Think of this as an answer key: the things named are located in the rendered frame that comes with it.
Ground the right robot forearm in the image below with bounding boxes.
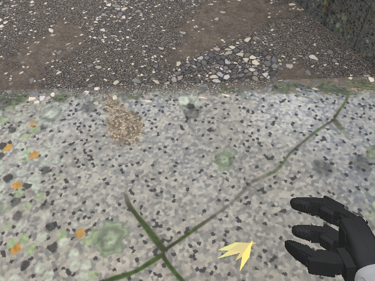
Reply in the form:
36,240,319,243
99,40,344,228
354,264,375,281

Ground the robot right hand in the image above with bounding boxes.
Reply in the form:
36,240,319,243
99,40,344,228
285,196,375,281

